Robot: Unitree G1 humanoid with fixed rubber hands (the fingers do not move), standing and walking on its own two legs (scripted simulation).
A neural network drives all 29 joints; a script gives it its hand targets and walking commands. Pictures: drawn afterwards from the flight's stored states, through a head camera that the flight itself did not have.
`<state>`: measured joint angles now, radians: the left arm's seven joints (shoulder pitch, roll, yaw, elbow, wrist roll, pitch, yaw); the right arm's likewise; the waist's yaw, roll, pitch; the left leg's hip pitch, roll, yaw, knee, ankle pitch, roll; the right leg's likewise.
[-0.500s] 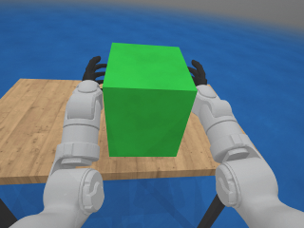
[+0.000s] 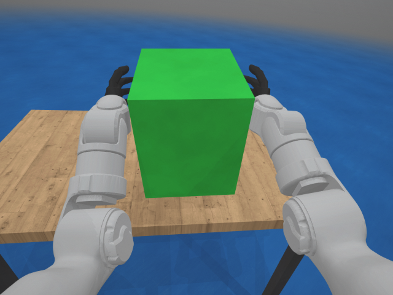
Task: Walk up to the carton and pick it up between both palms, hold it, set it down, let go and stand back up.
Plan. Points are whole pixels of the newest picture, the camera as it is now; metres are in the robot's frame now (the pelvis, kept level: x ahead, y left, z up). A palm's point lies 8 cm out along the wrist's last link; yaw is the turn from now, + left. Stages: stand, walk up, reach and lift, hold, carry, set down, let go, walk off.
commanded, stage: reach and lift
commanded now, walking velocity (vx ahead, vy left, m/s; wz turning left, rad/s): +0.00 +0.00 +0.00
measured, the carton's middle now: (188, 121) +0.40 -0.01 +0.24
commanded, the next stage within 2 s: hold in 0.70 s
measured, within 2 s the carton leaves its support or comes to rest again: neither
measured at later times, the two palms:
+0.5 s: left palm (115, 91) +0.40 +0.13 +0.30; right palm (260, 95) +0.39 -0.14 +0.30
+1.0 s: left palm (118, 88) +0.40 +0.12 +0.31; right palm (266, 88) +0.39 -0.15 +0.32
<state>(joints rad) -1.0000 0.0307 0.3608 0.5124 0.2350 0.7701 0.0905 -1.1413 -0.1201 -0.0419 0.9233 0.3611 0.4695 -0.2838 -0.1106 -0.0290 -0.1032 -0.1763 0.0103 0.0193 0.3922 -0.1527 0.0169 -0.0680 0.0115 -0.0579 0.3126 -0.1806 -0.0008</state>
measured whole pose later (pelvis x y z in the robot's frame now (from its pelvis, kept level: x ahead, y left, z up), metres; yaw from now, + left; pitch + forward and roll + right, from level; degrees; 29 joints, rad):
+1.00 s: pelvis +0.02 -0.01 +0.00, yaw +0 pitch -4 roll -1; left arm -1.01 0.04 0.40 0.39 0.26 0.91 0.03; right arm -1.18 -0.16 0.09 0.84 0.48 0.60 -0.35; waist -0.12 0.00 -0.12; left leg -0.13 0.02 0.02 0.38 -0.17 0.00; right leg -0.01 0.03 -0.05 0.26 -0.18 -0.01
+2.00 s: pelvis +0.01 -0.02 +0.00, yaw +0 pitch -3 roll -1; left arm -1.06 0.08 0.39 0.50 0.24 0.87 0.02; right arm -1.22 -0.15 0.06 0.91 0.47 0.60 -0.36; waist -0.11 -0.01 -0.15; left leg -0.17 0.04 0.00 0.39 -0.16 -0.01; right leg -0.04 0.04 -0.07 0.27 -0.18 -0.02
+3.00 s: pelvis +0.00 -0.02 +0.00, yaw +0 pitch -4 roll -1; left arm -1.10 0.07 0.44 0.53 0.29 0.88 0.00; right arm -1.28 -0.13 -0.01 0.98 0.40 0.62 -0.34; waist -0.10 0.00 -0.16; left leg -0.15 0.04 0.00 0.37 -0.14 -0.02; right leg -0.05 0.04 -0.07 0.30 -0.18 -0.03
